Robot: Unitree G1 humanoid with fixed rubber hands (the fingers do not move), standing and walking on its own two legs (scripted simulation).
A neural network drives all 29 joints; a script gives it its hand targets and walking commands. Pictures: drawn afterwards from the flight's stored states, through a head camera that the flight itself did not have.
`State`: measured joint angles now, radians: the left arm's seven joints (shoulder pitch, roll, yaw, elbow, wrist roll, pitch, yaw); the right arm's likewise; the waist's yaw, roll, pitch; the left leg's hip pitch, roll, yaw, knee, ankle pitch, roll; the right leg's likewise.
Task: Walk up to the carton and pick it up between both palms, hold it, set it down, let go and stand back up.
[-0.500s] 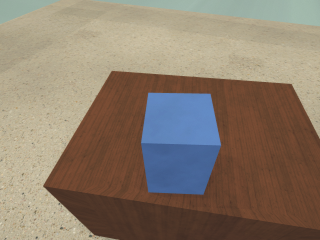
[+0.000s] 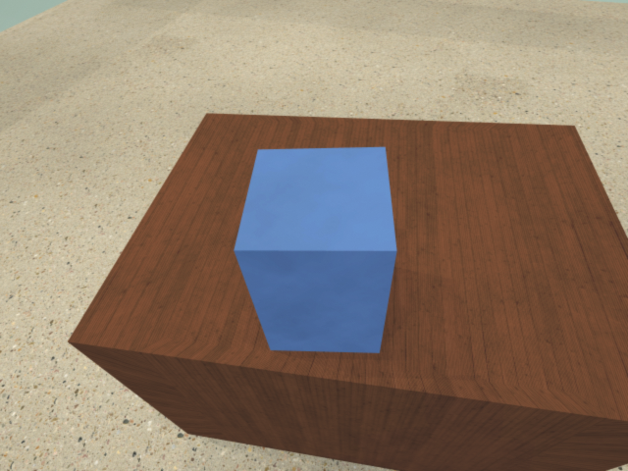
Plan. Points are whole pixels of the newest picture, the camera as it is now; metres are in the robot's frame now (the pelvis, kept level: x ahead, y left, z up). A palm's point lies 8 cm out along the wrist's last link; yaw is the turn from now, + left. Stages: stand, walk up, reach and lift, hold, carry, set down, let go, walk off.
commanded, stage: walk up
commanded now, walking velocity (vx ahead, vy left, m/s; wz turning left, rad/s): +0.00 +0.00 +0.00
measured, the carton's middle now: (322, 257) +0.42 +0.01 +0.02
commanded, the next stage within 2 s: stand in 0.32 s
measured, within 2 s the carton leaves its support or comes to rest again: neither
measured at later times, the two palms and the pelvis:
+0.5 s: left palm out of the picture -0.02 +0.18 -0.13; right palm out of the picture -0.02 -0.21 -0.13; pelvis +0.01 -0.02 +0.02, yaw +0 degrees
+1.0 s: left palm (208, 436) +0.21 +0.18 -0.11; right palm out of the picture +0.16 -0.20 -0.13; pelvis -0.03 -0.03 -0.02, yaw +1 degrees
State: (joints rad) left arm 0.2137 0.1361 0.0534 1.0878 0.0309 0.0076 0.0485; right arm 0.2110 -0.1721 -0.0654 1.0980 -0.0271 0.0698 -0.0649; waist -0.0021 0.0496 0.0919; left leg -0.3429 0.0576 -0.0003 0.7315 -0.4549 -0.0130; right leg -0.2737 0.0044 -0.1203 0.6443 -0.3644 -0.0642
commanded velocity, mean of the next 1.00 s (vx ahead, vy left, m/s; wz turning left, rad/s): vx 0.00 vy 0.00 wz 0.00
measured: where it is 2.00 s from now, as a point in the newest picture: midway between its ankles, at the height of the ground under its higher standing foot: outside the picture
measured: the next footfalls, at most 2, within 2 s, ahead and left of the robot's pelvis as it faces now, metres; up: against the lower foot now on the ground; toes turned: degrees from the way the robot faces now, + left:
left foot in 0.24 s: +0.01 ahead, +0.11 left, +0.00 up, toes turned -4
